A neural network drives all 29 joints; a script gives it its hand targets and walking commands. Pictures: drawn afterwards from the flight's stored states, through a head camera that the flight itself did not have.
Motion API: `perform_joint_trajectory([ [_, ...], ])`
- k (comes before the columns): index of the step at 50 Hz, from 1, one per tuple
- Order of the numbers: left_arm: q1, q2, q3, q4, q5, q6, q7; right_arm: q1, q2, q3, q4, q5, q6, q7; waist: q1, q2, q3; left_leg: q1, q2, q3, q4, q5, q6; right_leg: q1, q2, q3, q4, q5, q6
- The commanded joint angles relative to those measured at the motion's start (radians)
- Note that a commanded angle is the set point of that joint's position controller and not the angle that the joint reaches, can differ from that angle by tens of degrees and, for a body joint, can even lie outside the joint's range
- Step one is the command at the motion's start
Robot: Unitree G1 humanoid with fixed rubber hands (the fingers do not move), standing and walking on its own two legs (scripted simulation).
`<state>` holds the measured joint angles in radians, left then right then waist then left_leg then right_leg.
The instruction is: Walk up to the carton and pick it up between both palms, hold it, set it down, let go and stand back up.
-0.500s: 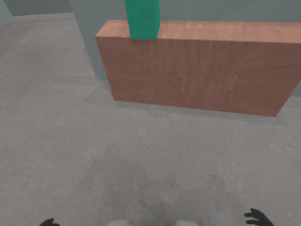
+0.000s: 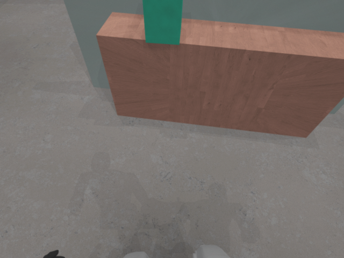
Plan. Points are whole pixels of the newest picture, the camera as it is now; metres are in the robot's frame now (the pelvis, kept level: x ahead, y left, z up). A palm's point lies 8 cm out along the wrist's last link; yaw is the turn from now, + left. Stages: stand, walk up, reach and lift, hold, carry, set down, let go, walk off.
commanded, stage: walk up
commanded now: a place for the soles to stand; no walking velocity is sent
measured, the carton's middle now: (164, 6) +1.19 +0.06 +0.03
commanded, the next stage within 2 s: none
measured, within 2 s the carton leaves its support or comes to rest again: neither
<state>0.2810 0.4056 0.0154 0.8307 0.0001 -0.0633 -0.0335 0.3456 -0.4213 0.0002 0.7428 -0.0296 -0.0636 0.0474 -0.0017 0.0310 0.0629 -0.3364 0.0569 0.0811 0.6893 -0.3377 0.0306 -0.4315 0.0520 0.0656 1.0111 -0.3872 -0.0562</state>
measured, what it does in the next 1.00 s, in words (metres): walks ahead: right foot, then left foot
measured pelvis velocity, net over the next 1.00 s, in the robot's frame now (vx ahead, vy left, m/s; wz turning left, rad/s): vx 0.24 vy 0.05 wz -0.03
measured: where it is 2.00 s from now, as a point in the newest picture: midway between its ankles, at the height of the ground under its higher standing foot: (156, 210)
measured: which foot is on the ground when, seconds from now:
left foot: down 0.00-0.36, up 0.38-0.78, down 0.80-1.00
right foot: up 0.00-0.32, down 0.34-0.80, up 0.82-1.00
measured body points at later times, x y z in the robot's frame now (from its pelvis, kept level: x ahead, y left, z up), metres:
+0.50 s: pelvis +0.12 -0.03 +0.00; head +0.12 -0.06 +0.45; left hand +0.21 +0.29 -0.08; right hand +0.21 -0.33 -0.12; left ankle +0.09 +0.10 -0.67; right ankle +0.18 -0.13 -0.72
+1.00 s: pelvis +0.24 +0.05 +0.00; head +0.27 +0.06 +0.44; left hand +0.32 +0.37 -0.12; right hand +0.27 -0.26 -0.11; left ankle +0.23 +0.13 -0.72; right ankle +0.25 -0.11 -0.67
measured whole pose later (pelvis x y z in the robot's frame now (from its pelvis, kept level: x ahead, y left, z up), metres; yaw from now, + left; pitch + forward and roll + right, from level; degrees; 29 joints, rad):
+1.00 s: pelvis +0.24 +0.05 +0.00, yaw -2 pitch -1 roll -3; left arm 0.28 0.42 0.02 0.84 0.00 -0.06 -0.01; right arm 0.39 -0.42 0.00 0.74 -0.03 -0.04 0.04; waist 0.00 0.03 0.08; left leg -0.32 0.04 0.09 0.73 -0.40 0.05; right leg -0.51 0.01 0.05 1.05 -0.39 -0.05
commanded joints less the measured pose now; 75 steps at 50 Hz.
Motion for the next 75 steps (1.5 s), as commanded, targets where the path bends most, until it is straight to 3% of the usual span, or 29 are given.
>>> perform_joint_trajectory([
  [1, 0.032, 0.202, 0.070, -0.030, -0.013, -0.020, 0.015, 0.044, -0.242, -0.139, -0.008, 0.027, -0.043, -0.038, -0.046, 0.134, -0.076, 0.425, 0.189, -0.190, -0.331, 0.511, 0.025, -0.300, -0.067, -0.008, 0.057, 0.102, 0.050],
  [3, 0.002, 0.194, 0.066, -0.046, -0.008, -0.012, 0.016, 0.073, -0.246, -0.140, -0.027, 0.027, -0.039, -0.038, -0.064, 0.115, -0.094, 0.457, 0.181, -0.169, -0.305, 0.613, 0.033, -0.300, -0.041, -0.035, 0.028, 0.109, 0.056],
  [9, -0.094, 0.189, 0.057, -0.071, 0.001, -0.016, 0.009, 0.029, -0.277, -0.146, -0.044, 0.017, -0.022, -0.027, -0.082, 0.132, -0.019, 0.349, 0.207, -0.154, -0.355, 0.255, 0.150, -0.266, -0.097, -0.093, -0.205, 0.143, 0.047],
  [12, -0.108, 0.193, 0.065, -0.079, 0.010, -0.036, 0.002, 0.036, -0.270, -0.140, -0.040, 0.015, -0.014, -0.020, -0.086, 0.131, -0.040, 0.316, 0.193, -0.130, -0.261, 0.302, 0.176, -0.143, -0.102, -0.144, -0.341, 0.155, 0.043],
  [15, 0.117, 0.185, 0.076, -0.018, 0.013, -0.061, 0.019, -0.031, -0.239, -0.123, -0.070, 0.017, -0.003, -0.016, 0.034, 0.057, -0.173, 0.218, 0.148, -0.037, 0.023, 0.475, 0.129, 0.233, -0.026, -0.196, -0.543, 0.242, 0.014],
  [16, 0.244, 0.250, 0.106, 0.012, 0.013, -0.069, 0.031, -0.013, -0.179, -0.105, -0.054, 0.026, -0.003, -0.014, 0.093, -0.105, -0.274, 0.084, 0.079, -0.027, 0.261, 0.366, 0.077, 0.480, -0.076, -0.047, -0.582, 0.230, -0.006],
  [17, 0.303, 0.329, 0.138, 0.000, 0.017, -0.069, 0.047, 0.021, -0.120, -0.080, -0.083, 0.029, -0.007, -0.013, 0.104, -0.224, -0.336, -0.178, -0.013, -0.018, 0.422, 0.077, 0.031, 0.677, -0.309, 0.352, -0.580, 0.084, -0.082],
  [18, 0.240, 0.373, 0.140, -0.011, 0.013, -0.064, 0.055, -0.001, -0.169, -0.083, -0.072, 0.025, 0.002, -0.011, 0.089, -0.223, -0.241, -0.385, -0.091, -0.088, 0.484, -0.235, 0.019, 0.621, -0.452, 0.690, -0.743, -0.150, -0.181],
  [19, 0.200, 0.387, 0.140, -0.015, 0.005, -0.061, 0.052, -0.060, -0.256, -0.107, -0.061, 0.010, 0.027, -0.012, 0.082, -0.079, -0.130, -0.370, -0.005, -0.137, 0.544, -0.281, 0.031, 0.424, -0.502, 0.705, -0.788, -0.414, -0.236],
  [23, 0.096, 0.306, 0.122, -0.025, 0.005, -0.060, 0.047, -0.014, -0.226, -0.124, -0.018, 0.018, 0.041, 0.009, 0.007, -0.146, 0.031, -0.289, 0.045, -0.138, 0.388, -0.082, 0.012, 0.205, -0.308, 0.350, -0.770, -0.271, -0.128],
  [30, 0.077, 0.346, 0.138, -0.032, 0.011, -0.060, 0.040, -0.097, -0.240, -0.135, -0.033, 0.004, 0.035, 0.028, 0.034, -0.158, 0.064, -0.326, 0.065, -0.115, 0.211, -0.090, -0.017, 0.204, -0.341, 0.348, -0.728, -0.371, -0.201],
  [35, 0.086, 0.357, 0.143, -0.041, 0.007, -0.055, 0.038, -0.141, -0.246, -0.138, -0.045, -0.001, 0.009, 0.019, 0.053, -0.128, 0.025, -0.275, 0.064, -0.115, 0.085, -0.095, -0.005, 0.269, -0.359, 0.332, -0.637, -0.191, -0.211],
  [37, 0.024, 0.352, 0.134, -0.057, 0.009, -0.048, 0.038, -0.087, -0.229, -0.137, -0.035, 0.002, -0.003, 0.011, -0.004, -0.103, -0.033, -0.140, 0.041, -0.113, -0.028, -0.076, 0.011, 0.236, -0.360, 0.289, -0.536, -0.008, -0.199],
  [38, -0.037, 0.345, 0.125, -0.071, 0.006, -0.043, 0.035, 0.039, -0.234, -0.146, 0.010, 0.001, -0.014, 0.004, -0.087, -0.068, -0.081, 0.059, 0.027, -0.092, -0.147, 0.035, 0.000, 0.115, -0.310, 0.179, -0.341, 0.093, -0.148],
  [39, -0.089, 0.245, 0.092, -0.095, 0.008, -0.035, 0.037, 0.190, -0.271, -0.166, 0.050, -0.010, -0.027, -0.012, -0.163, 0.107, -0.119, 0.308, 0.059, -0.249, -0.327, -0.114, 0.010, -0.089, -0.172, 0.025, -0.024, 0.142, -0.056],
  [40, -0.045, 0.104, 0.057, -0.094, -0.007, -0.034, 0.040, 0.182, -0.337, -0.181, 0.025, -0.021, -0.031, -0.027, -0.147, 0.346, -0.107, 0.434, 0.235, -0.524, -0.430, -0.183, 0.012, -0.323, 0.006, -0.019, 0.188, -0.095, 0.003],
  [41, -0.021, 0.170, 0.059, -0.074, -0.010, -0.028, 0.047, 0.105, -0.364, -0.182, 0.002, 0.001, -0.029, -0.030, -0.111, 0.191, -0.070, 0.415, 0.344, -0.676, -0.502, -0.203, 0.045, -0.434, 0.021, 0.014, 0.214, -0.087, 0.015],
  [43, -0.016, 0.270, 0.080, -0.032, -0.008, -0.025, 0.046, 0.014, -0.317, -0.168, -0.017, 0.013, -0.020, -0.025, -0.062, 0.082, 0.031, 0.278, 0.303, -0.547, -0.455, -0.166, 0.055, -0.384, -0.064, 0.048, 0.210, 0.007, 0.019],
  [44, 0.018, 0.247, 0.073, -0.019, -0.015, -0.026, 0.041, -0.007, -0.270, -0.154, -0.032, 0.018, -0.020, -0.033, -0.044, 0.057, 0.025, 0.306, 0.233, -0.376, -0.402, 0.105, 0.005, -0.360, -0.077, 0.019, 0.155, 0.068, 0.033],
  [47, 0.031, 0.216, 0.065, -0.027, -0.013, -0.021, 0.040, 0.088, -0.247, -0.147, -0.028, 0.013, -0.019, -0.037, -0.063, 0.150, -0.087, 0.428, 0.171, -0.221, -0.260, 0.625, 0.007, -0.300, -0.065, -0.017, 0.061, 0.047, 0.048],
  [56, -0.086, 0.188, 0.043, -0.065, 0.005, -0.023, 0.042, 0.104, -0.274, -0.150, -0.047, 0.012, 0.009, -0.037, -0.106, 0.105, -0.049, 0.444, 0.197, -0.208, -0.218, 0.478, 0.100, -0.275, -0.071, -0.136, -0.230, 0.055, 0.035],
  [59, 0.020, 0.195, 0.059, -0.040, 0.004, -0.045, 0.046, 0.019, -0.253, -0.136, -0.066, 0.012, 0.023, -0.027, -0.030, 0.106, -0.128, 0.300, 0.171, -0.135, -0.067, 0.532, 0.129, 0.043, -0.053, -0.171, -0.454, 0.105, 0.008],
  [60, 0.184, 0.210, 0.075, 0.009, 0.008, -0.056, 0.060, -0.027, -0.232, -0.126, -0.083, 0.019, 0.024, -0.023, 0.066, 0.038, -0.193, 0.187, 0.111, -0.069, 0.135, 0.577, 0.089, 0.282, -0.022, -0.175, -0.540, 0.201, -0.005],
  [61, 0.292, 0.262, 0.102, 0.030, 0.013, -0.061, 0.067, -0.029, -0.172, -0.103, -0.092, 0.017, 0.021, -0.022, 0.124, -0.081, -0.260, -0.009, 0.054, -0.056, 0.356, 0.419, 0.056, 0.524, -0.110, 0.013, -0.571, 0.188, -0.032],
  [62, 0.312, 0.364, 0.134, 0.016, 0.016, -0.062, 0.079, 0.039, -0.094, -0.080, -0.113, 0.019, 0.019, -0.015, 0.093, -0.261, -0.291, -0.288, -0.068, -0.049, 0.473, -0.158, 0.003, 0.687, -0.403, 0.514, -0.625, 0.006, -0.125],
  [63, 0.257, 0.384, 0.136, 0.013, 0.008, -0.056, 0.082, -0.035, -0.222, -0.107, -0.081, 0.005, 0.043, -0.019, 0.095, -0.116, -0.207, -0.402, -0.066, -0.135, 0.557, -0.270, 0.026, 0.529, -0.483, 0.748, -0.754, -0.339, -0.186],
  [65, 0.133, 0.349, 0.125, -0.007, 0.003, -0.055, 0.082, -0.044, -0.250, -0.117, -0.050, 0.002, 0.068, -0.004, 0.035, -0.005, 0.037, -0.412, 0.012, -0.178, 0.558, -0.182, 0.029, 0.318, -0.438, 0.603, -0.771, -0.458, -0.171],
  [68, 0.115, 0.313, 0.115, -0.011, 0.008, -0.062, 0.074, -0.008, -0.235, -0.132, -0.021, 0.009, 0.072, 0.016, -0.006, -0.077, 0.104, -0.294, 0.032, -0.153, 0.445, -0.024, 0.012, 0.128, -0.317, 0.381, -0.787, -0.308, -0.075],
  [75, 0.148, 0.349, 0.136, -0.018, -0.001, -0.068, 0.071, -0.108, -0.247, -0.137, -0.013, 0.001, 0.083, 0.019, 0.036, -0.115, 0.071, -0.341, 0.064, -0.146, 0.367, 0.026, -0.021, 0.231, -0.339, 0.376, -0.765, -0.305, -0.091],
])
